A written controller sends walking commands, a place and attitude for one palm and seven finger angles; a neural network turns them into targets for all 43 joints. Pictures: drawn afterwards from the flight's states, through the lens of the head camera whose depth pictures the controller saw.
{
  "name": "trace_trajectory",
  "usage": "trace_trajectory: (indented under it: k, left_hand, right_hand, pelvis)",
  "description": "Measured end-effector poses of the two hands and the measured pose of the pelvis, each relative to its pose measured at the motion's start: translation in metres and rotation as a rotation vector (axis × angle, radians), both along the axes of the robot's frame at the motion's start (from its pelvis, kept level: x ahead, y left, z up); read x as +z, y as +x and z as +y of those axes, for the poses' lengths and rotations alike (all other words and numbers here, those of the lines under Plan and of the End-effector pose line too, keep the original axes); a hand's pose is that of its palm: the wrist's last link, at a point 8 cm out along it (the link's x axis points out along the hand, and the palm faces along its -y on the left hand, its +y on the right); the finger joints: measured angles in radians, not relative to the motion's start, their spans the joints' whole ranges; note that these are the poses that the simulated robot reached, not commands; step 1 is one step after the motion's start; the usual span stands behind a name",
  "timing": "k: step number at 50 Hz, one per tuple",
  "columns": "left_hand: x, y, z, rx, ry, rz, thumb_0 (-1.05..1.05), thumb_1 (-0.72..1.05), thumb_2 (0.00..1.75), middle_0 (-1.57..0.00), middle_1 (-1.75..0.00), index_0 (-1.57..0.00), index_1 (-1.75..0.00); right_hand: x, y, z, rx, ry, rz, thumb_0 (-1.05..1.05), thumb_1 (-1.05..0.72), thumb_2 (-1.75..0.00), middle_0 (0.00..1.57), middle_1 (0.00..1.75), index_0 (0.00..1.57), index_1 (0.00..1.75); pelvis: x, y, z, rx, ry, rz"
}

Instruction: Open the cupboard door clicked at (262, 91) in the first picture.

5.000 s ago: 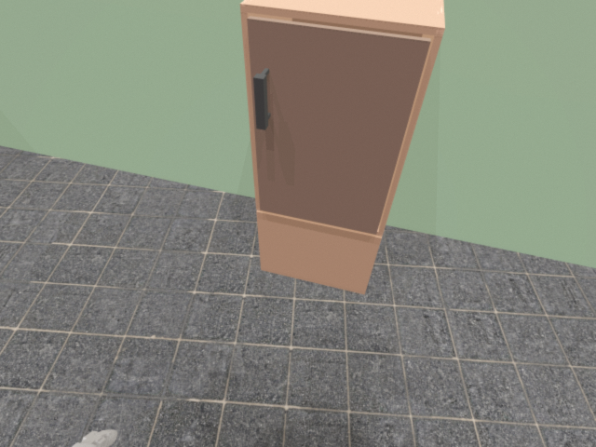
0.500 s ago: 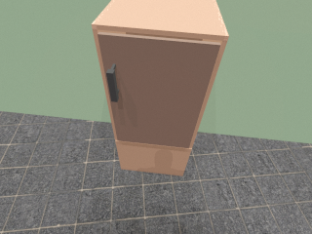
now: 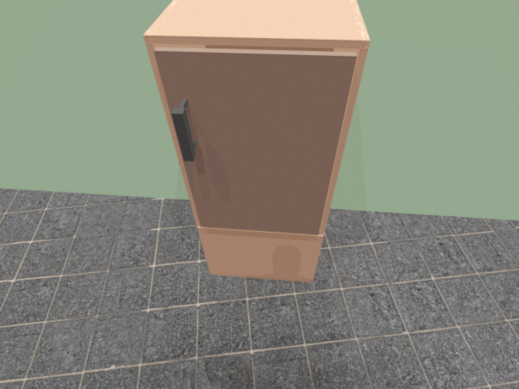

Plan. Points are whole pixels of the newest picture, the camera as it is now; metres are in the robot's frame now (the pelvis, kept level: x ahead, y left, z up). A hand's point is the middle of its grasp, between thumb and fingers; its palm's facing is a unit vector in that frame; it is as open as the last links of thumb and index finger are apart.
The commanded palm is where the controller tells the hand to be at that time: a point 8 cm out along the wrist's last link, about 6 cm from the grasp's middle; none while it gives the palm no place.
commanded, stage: look again from close up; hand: left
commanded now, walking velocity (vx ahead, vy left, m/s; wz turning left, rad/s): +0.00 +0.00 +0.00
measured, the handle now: (186, 130) +0.63 +0.22 +0.04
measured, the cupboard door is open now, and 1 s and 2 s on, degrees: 0 0 0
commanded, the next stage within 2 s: shuffle to correct the standing spot in 0.14 s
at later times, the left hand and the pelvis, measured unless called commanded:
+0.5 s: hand out of the picture +0.01 +0.15 -0.18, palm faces +0.07 -0.98 -0.17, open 7.4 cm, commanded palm none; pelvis +0.03 -0.01 +0.00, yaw +0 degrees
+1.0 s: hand out of the picture +0.13 +0.19 -0.18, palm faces +0.03 -0.97 -0.23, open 7.3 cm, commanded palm none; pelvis +0.10 +0.01 -0.01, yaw -1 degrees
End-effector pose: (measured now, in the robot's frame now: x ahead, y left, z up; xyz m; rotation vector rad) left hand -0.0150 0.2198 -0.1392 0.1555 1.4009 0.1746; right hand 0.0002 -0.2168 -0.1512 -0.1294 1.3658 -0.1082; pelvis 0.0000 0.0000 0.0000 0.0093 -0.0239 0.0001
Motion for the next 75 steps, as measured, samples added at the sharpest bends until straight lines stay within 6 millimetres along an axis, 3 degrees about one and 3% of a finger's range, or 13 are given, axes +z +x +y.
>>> trace_trajectory:
  k: [17, 28, 32, 38, 43, 49, 54, 63, 67, 75]
  left_hand:
    - [-0.005, 0.013, -0.028, -0.005, -0.033, -0.007, 0.01, 0.91, 0.90, -0.20, -0.30, -0.20, -0.29]
    - [-0.017, 0.026, -0.009, 0.043, -0.049, 0.028, 0.01, 0.91, 0.90, -0.20, -0.30, -0.20, -0.29]
    - [-0.014, 0.049, 0.001, 0.009, -0.028, 0.045, 0.01, 0.91, 0.90, -0.20, -0.30, -0.20, -0.29]
    - [-0.007, 0.114, 0.005, -0.020, 0.026, -0.073, 0.01, 0.91, 0.90, -0.20, -0.30, -0.20, -0.29]
    - [0.001, 0.137, 0.005, -0.013, 0.051, -0.128, 0.01, 0.92, 0.90, -0.20, -0.30, -0.20, -0.29]
    - [-0.008, 0.136, 0.013, -0.011, 0.025, -0.076, 0.01, 0.93, 0.90, -0.20, -0.30, -0.20, -0.29]
    - [-0.018, 0.136, 0.021, -0.013, 0.015, -0.039, 0.01, 0.92, 0.90, -0.20, -0.30, -0.20, -0.29]
    - [0.002, 0.141, 0.005, -0.027, 0.050, -0.133, 0.01, 0.91, 0.90, -0.20, -0.30, -0.20, -0.29]
    - [0.007, 0.125, -0.012, -0.055, 0.069, -0.155, 0.01, 0.91, 0.90, -0.20, -0.30, -0.20, -0.29]
    - [0.006, 0.093, -0.026, -0.049, 0.054, -0.187, 0.01, 0.91, 0.90, -0.20, -0.30, -0.20, -0.29]
  right_hand:
    - [0.006, 0.009, -0.027, -0.008, -0.024, 0.009, 0.01, -0.92, -0.90, 0.20, 0.30, 0.20, 0.30]
    - [0.008, 0.026, -0.014, -0.008, -0.046, 0.045, 0.01, -0.91, -0.90, 0.20, 0.30, 0.20, 0.30]
    - [0.005, 0.027, -0.004, -0.037, -0.038, 0.051, 0.01, -0.91, -0.90, 0.20, 0.30, 0.20, 0.30]
    - [-0.012, 0.023, 0.006, -0.059, 0.024, 0.139, 0.01, -0.91, -0.90, 0.20, 0.30, 0.20, 0.30]
    - [-0.012, 0.058, 0.007, -0.058, 0.030, 0.132, 0.01, -0.91, -0.90, 0.20, 0.30, 0.20, 0.30]
    - [-0.001, 0.112, -0.007, -0.046, -0.051, 0.012, 0.04, -0.95, -0.90, 0.20, 0.30, 0.20, 0.30]
    - [0.006, 0.135, -0.010, -0.047, -0.089, -0.089, 0.02, -0.94, -0.90, 0.20, 0.30, 0.20, 0.30]
    - [-0.003, 0.137, -0.017, -0.009, -0.022, -0.126, 0.01, -0.92, -0.90, 0.20, 0.30, 0.20, 0.30]
    - [-0.009, 0.132, -0.032, -0.032, 0.008, -0.162, 0.01, -0.92, -0.90, 0.20, 0.30, 0.20, 0.30]
    - [0.005, 0.117, -0.042, -0.043, 0.004, -0.228, 0.01, -0.91, -0.90, 0.20, 0.30, 0.20, 0.30]
  pelvis:
    - [0.001, 0.008, -0.024, -0.009, 0.000, 0.014]
    - [-0.006, 0.041, -0.007, -0.007, -0.005, 0.033]
    - [-0.007, 0.054, -0.002, -0.031, 0.000, 0.040]
    - [-0.014, 0.076, -0.006, -0.028, 0.019, 0.043]
    - [-0.008, 0.089, -0.006, -0.006, 0.018, 0.039]
    - [-0.008, 0.097, 0.004, -0.020, 0.016, 0.026]
    - [-0.011, 0.098, 0.009, -0.044, 0.023, 0.011]
    - [-0.008, 0.073, -0.011, -0.030, 0.025, 0.029]
    - [-0.010, 0.062, -0.022, -0.035, 0.003, 0.017]
    - [-0.008, 0.043, -0.035, -0.021, 0.002, -0.016]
